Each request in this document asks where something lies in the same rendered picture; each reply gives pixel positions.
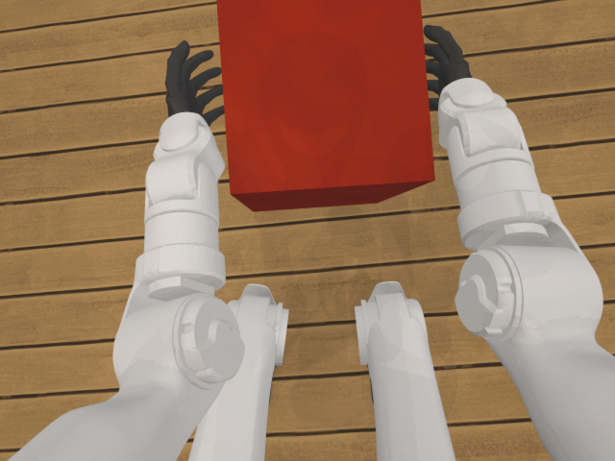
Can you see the robot right hand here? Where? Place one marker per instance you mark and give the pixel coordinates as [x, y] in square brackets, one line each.
[451, 65]

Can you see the robot left hand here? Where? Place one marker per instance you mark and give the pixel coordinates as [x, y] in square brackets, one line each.
[181, 91]

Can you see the robot right upper arm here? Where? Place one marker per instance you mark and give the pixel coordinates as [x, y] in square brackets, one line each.
[538, 309]

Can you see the robot right forearm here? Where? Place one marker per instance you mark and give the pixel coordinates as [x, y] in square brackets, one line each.
[499, 195]

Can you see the robot left upper arm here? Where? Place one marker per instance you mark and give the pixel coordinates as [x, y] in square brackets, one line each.
[171, 360]

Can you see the carton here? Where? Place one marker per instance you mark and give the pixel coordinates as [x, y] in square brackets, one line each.
[326, 101]

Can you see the robot left forearm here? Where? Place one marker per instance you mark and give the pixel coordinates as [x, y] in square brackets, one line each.
[181, 246]

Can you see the robot shin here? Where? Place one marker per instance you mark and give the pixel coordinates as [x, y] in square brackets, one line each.
[413, 307]
[251, 289]

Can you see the left robot shin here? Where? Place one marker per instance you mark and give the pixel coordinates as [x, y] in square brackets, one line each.
[251, 289]

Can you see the right robot shin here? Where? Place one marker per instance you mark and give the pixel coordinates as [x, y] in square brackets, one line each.
[413, 307]

